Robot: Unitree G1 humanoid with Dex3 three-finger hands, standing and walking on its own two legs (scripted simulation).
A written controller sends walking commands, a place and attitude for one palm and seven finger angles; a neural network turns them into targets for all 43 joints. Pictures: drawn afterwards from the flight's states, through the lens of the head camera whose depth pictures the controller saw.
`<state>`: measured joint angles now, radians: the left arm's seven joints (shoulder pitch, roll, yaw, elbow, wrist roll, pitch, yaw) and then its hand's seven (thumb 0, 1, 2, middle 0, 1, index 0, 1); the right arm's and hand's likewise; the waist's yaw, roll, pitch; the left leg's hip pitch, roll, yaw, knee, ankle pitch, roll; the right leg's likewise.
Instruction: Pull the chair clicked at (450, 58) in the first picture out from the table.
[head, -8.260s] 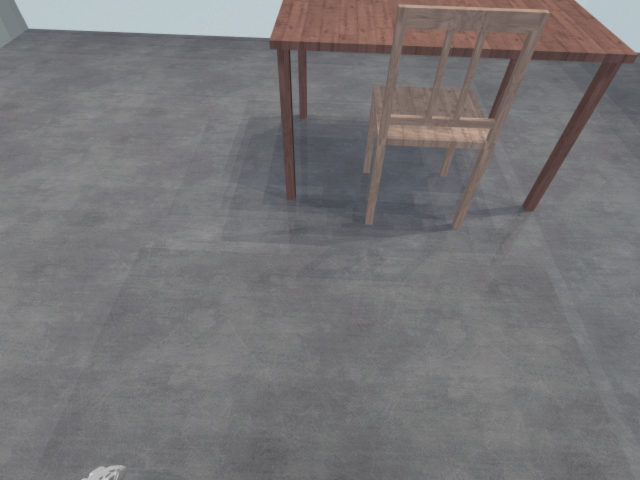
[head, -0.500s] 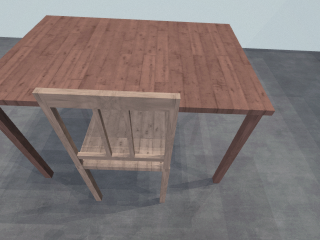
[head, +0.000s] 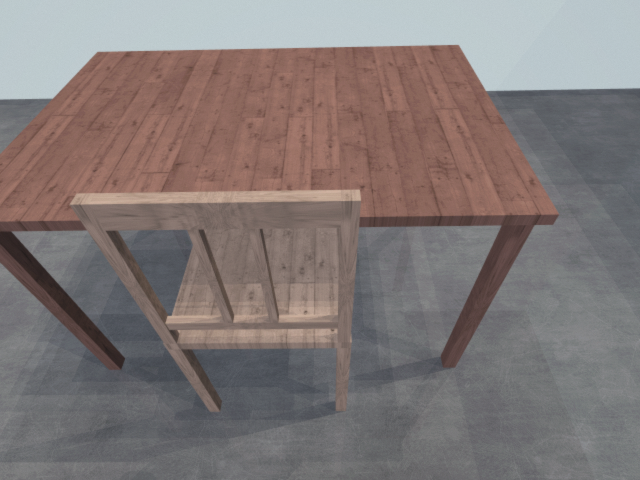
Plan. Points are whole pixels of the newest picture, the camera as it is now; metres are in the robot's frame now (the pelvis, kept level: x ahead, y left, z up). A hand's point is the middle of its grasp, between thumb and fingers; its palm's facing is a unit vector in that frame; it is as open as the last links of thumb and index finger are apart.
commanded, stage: look again from close up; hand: left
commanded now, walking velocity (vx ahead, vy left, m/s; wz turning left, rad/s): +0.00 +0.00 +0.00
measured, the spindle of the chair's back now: (214, 278) +0.46 +0.23 -0.09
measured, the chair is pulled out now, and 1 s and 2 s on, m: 0.00 0.00 0.00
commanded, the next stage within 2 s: none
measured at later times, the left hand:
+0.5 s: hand out of the picture +0.03 +0.16 -0.16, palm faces +0.02 -0.97 -0.25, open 7.3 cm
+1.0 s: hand out of the picture -0.02 +0.13 -0.17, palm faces +0.02 -0.98 -0.19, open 7.4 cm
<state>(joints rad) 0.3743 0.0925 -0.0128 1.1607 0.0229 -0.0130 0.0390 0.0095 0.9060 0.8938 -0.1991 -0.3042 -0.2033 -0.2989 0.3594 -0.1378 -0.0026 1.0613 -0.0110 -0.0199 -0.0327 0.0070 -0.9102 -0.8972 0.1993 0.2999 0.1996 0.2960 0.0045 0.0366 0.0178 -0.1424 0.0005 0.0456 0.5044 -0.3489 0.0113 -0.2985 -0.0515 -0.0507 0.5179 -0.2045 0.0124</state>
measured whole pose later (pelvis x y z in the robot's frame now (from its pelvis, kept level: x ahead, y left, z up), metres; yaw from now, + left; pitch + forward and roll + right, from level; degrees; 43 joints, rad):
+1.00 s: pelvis +0.00 -0.03 +0.00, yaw -1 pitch -1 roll +1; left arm 0.32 0.12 0.00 1.12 0.02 -0.01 0.03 0.01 0.91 0.89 -0.20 -0.30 -0.20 -0.30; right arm 0.36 -0.12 0.01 1.13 -0.02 -0.02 -0.03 0.00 -0.91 -0.90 0.20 0.30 0.20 0.30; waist 0.00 0.02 0.02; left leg -0.10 0.03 0.05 0.42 -0.30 -0.03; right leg -0.27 -0.02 -0.05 0.47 -0.17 -0.02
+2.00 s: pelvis +0.00 -0.01 +0.00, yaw -2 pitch -1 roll +1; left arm 0.33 0.12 0.00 1.10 0.02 -0.01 0.04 0.02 0.92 0.89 -0.20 -0.30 -0.20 -0.30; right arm 0.36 -0.09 0.01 1.15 -0.01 -0.03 -0.04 0.00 -0.91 -0.90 0.20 0.30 0.20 0.30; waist 0.00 0.01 0.03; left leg -0.09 0.03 0.07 0.43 -0.32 -0.01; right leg -0.27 -0.02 -0.03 0.47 -0.18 -0.01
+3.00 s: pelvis +0.00 -0.01 +0.00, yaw -3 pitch -1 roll +0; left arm 0.35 0.11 -0.01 1.09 0.02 -0.01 0.05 0.01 0.92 0.89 -0.20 -0.30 -0.20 -0.30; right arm 0.37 -0.08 0.01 1.16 0.00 -0.04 -0.04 0.00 -0.91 -0.90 0.20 0.30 0.20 0.30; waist 0.00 -0.01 0.02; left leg -0.09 0.02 0.09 0.43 -0.32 0.00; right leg -0.27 -0.02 -0.01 0.47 -0.18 0.00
